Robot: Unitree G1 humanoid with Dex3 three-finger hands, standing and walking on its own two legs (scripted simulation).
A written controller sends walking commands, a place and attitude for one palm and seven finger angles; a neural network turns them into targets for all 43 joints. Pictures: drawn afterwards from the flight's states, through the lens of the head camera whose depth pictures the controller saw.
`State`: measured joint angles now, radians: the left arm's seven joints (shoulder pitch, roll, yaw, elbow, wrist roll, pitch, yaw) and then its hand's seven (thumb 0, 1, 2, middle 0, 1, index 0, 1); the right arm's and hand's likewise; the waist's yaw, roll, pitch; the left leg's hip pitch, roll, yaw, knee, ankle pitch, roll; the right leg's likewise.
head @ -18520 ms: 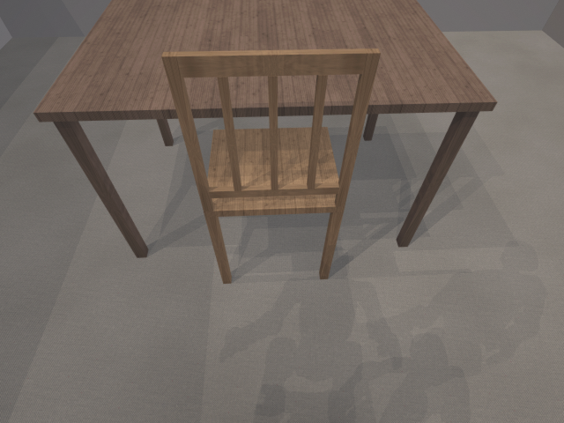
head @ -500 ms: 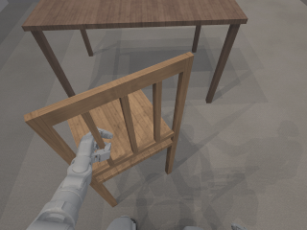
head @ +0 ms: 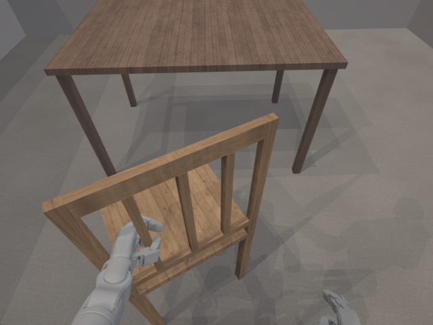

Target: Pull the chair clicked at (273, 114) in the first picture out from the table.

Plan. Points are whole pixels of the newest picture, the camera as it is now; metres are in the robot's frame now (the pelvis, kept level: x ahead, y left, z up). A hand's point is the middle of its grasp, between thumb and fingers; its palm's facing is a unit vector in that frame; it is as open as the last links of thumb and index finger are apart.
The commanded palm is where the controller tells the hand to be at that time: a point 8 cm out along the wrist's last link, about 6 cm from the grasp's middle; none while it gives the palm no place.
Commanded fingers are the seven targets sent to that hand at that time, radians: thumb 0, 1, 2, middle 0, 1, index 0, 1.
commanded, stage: stop walking, hand still on the chair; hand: left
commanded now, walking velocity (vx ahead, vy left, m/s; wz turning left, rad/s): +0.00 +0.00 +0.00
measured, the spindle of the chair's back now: (188, 217) +0.36 +0.09 -0.06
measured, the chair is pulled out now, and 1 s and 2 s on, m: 0.57 0.57 0.57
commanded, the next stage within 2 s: open the thumb and straighten the fingers in 0.28 s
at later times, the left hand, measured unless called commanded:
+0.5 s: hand (152, 249) +0.28 +0.16 -0.06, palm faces +0.04 -0.98 -0.21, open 5.7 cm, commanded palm +0.25 +0.20 -0.04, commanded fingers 0.00 0.05 0.49 -0.50 -1.45 -0.50 -1.45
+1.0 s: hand (151, 245) +0.29 +0.16 -0.07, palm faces +0.04 -0.97 -0.22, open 16.0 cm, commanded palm +0.26 +0.22 -0.04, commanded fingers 0.00 -0.55 0.20 0.00 0.00 0.00 0.00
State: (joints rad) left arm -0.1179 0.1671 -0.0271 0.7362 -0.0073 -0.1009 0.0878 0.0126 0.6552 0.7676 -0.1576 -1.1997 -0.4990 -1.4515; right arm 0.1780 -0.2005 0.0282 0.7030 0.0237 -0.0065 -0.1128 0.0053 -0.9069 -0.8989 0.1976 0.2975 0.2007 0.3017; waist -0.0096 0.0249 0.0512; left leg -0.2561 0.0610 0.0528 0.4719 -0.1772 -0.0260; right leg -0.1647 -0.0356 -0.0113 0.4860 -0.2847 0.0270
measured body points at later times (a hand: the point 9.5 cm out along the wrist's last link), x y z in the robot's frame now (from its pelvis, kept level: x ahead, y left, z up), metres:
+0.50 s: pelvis +0.01 -0.01 -0.01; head +0.02 -0.01 +0.44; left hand +0.27 +0.21 -0.04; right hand +0.14 -0.26 -0.11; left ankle +0.05 +0.14 -0.74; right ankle -0.01 -0.14 -0.74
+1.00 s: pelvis +0.03 -0.01 -0.03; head +0.07 -0.03 +0.42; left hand +0.28 +0.21 -0.05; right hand +0.19 -0.25 -0.14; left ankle +0.05 +0.14 -0.74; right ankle -0.01 -0.14 -0.74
